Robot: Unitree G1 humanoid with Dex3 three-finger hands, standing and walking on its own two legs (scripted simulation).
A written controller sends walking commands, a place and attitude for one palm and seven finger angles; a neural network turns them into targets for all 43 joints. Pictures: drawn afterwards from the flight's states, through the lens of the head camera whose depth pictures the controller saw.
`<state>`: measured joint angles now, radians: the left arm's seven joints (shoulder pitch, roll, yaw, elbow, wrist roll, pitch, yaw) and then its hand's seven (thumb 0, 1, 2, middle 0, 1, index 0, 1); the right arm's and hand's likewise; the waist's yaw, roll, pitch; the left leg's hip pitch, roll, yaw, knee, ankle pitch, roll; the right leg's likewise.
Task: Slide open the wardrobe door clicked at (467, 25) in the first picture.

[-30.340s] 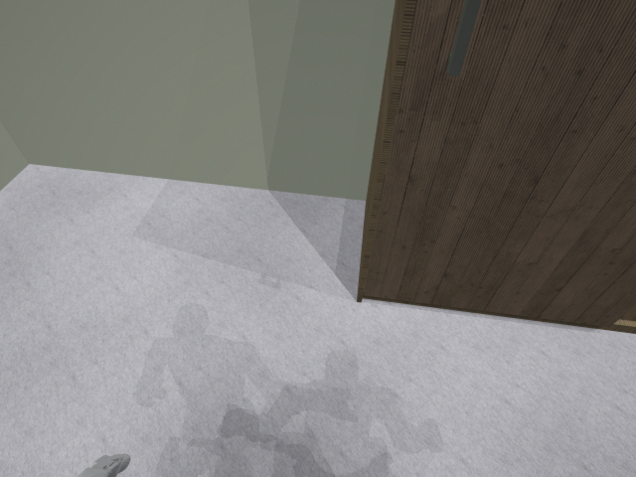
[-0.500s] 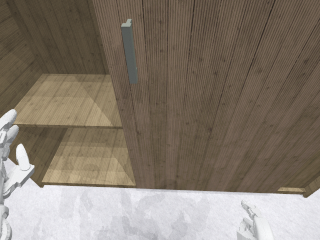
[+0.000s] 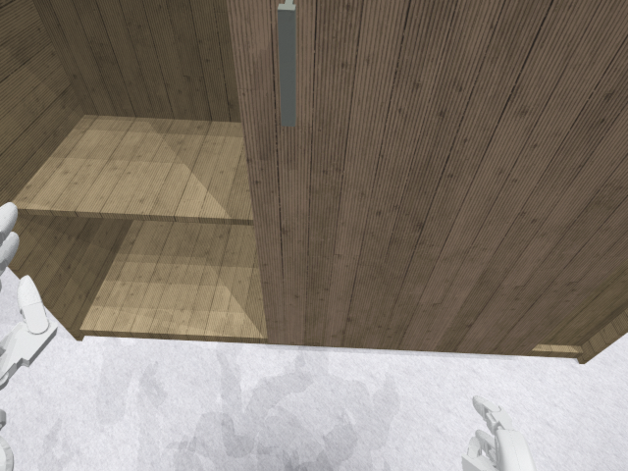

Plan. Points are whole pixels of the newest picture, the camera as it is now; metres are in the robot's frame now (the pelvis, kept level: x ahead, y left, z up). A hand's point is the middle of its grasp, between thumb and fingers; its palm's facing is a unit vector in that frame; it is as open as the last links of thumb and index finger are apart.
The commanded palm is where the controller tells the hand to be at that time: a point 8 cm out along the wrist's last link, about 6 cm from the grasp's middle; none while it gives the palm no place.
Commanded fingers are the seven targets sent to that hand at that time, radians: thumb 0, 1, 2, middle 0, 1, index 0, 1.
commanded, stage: step back with the hand held close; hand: left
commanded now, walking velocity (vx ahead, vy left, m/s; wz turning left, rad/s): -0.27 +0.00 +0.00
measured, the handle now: (289, 64) +0.59 +0.09 +0.24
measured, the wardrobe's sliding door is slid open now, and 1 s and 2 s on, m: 0.64 0.64 0.64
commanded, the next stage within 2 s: stop stepping back and stand still in 0.68 s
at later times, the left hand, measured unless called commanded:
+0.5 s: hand out of the picture +0.12 +0.28 +0.17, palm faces +0.53 -0.74 -0.41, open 7.4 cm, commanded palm +0.04 +0.32 +0.19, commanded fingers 0.00 0.90 0.90 -0.20 -0.30 -0.20 -0.30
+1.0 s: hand out of the picture +0.08 +0.26 +0.16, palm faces +0.30 -0.85 -0.43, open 7.4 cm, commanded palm +0.01 +0.30 +0.19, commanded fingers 0.00 0.90 0.90 -0.20 -0.30 -0.20 -0.30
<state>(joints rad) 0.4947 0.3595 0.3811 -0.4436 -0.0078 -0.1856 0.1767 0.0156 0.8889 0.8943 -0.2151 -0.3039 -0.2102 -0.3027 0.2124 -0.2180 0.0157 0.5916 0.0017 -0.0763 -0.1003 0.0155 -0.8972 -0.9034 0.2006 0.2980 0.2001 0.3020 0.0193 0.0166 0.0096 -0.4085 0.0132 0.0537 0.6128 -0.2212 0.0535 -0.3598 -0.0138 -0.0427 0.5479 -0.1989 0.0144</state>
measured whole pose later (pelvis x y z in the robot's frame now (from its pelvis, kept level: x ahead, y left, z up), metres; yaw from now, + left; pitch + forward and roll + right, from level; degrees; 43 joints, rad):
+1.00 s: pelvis -0.16 +0.01 +0.01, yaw -5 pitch +2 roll +0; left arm 0.52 0.46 0.42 -0.49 -0.05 -0.14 0.13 0.01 0.89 0.89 -0.22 -0.30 -0.21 -0.30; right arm 0.18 -0.19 0.00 0.60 0.01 -0.12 -0.08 0.02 -0.90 -0.90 0.20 0.30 0.20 0.30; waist -0.03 -0.10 -0.02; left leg -0.30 -0.01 0.12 0.50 -0.23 0.05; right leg -0.31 0.02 0.04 0.75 -0.47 0.00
